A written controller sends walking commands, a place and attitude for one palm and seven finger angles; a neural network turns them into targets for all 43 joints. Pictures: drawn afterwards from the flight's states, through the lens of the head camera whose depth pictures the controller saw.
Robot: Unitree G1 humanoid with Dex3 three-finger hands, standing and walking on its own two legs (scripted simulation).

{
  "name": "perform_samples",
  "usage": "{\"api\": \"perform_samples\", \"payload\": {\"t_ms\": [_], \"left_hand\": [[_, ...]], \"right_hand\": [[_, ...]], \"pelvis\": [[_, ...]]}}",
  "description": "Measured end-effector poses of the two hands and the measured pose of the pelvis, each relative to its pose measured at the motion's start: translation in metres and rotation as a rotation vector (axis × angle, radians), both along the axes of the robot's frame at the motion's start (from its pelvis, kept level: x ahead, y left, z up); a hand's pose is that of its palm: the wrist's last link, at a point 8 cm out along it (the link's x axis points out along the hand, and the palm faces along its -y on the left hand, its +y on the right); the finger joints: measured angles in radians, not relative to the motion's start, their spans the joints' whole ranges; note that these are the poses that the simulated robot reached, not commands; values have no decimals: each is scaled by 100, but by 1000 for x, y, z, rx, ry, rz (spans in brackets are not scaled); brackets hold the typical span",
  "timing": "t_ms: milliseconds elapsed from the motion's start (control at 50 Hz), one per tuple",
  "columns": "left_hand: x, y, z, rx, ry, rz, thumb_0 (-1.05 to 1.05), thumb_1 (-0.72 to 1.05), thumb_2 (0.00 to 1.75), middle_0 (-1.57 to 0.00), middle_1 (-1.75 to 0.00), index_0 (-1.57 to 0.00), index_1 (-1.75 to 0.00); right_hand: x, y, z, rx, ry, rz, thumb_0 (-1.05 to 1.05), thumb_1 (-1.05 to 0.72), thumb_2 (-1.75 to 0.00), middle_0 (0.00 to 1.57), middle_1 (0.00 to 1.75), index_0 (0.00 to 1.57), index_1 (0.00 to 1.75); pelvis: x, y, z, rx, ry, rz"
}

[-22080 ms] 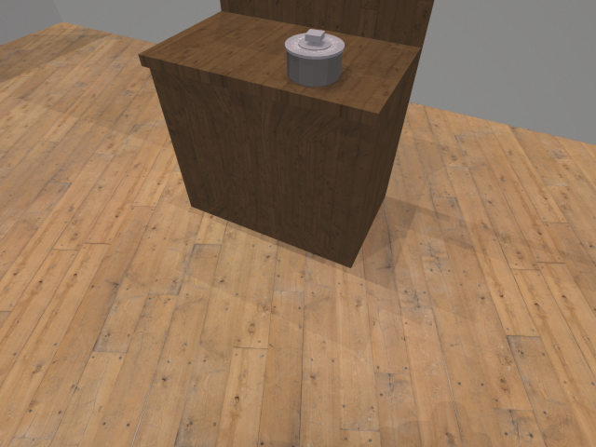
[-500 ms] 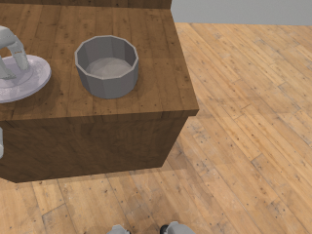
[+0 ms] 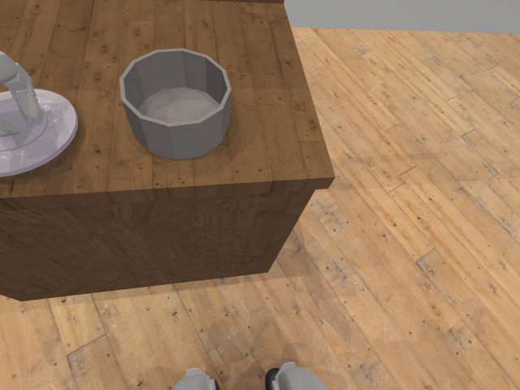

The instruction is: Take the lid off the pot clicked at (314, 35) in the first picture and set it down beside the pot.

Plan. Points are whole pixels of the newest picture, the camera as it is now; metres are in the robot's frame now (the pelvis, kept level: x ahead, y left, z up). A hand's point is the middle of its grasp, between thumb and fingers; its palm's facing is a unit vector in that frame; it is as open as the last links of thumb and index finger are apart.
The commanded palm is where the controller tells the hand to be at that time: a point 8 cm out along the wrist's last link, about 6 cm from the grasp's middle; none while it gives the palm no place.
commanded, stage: open the fingers wide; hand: left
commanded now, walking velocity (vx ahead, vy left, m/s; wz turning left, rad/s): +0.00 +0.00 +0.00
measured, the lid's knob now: (3, 115) +0.53 +0.32 +0.06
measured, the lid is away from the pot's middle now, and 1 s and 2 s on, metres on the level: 0.25 0.25 0.25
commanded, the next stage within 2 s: raise the empty hand in 1.04 s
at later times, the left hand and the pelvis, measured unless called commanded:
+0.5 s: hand out of the picture +0.48 +0.31 +0.09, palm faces -0.43 -0.11 -0.90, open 7.5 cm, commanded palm +0.53 +0.30 +0.15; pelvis -0.01 -0.01 +0.00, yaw +2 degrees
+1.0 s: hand out of the picture +0.50 +0.31 +0.09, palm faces -0.44 -0.11 -0.89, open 10.9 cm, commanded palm +0.53 +0.30 +0.15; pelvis +0.00 +0.00 +0.00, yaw +1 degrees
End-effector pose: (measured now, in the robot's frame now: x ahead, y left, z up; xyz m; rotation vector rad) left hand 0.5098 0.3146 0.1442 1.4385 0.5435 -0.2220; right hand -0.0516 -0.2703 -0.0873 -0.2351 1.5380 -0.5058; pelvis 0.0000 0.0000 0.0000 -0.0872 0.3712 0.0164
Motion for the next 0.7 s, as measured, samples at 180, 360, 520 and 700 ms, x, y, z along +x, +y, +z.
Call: {"api": "perform_samples", "payload": {"t_ms": [180, 360, 520, 700], "left_hand": [[-19, 0, -3, 17, -37, -33, -3, 30, 76, -48, -96, -78, -111], [-28, -3, 1, 23, -22, -17, -2, 31, 73, -48, -97, -70, -109], [-23, -4, 7, 27, -40, -4, -1, 27, 71, -48, -98, -60, -104], [-14, -8, 8, 36, -38, -8, 0, 16, 69, -44, -94, -49, -96]], "right_hand": [[28, 1, -4, 38, -45, 51, 0, -90, -90, 20, 30, 20, 30], [54, -6, -6, 30, -113, 112, 0, -90, -90, 20, 30, 20, 30], [51, -13, -5, 11, -117, 104, 0, -90, -90, 20, 30, 20, 30], [26, -13, -5, 14, -52, 56, 0, -90, -90, 20, 30, 20, 30]], "pelvis": [[-2, -1, 3, 3, -26, 18], [-7, -4, 4, 8, -44, 33], [-8, -6, 2, 11, -40, 27], [-5, -7, 1, 12, -29, 17]]}}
